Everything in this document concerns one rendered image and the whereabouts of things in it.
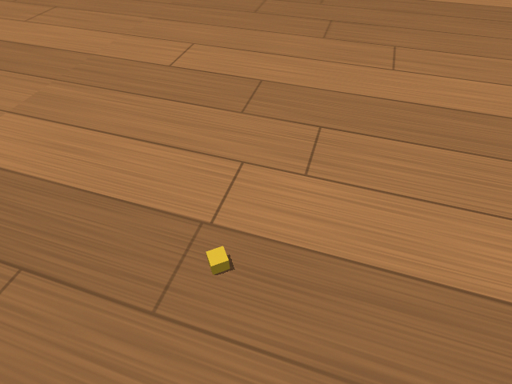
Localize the small box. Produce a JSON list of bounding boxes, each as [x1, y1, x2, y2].
[[206, 246, 230, 275]]

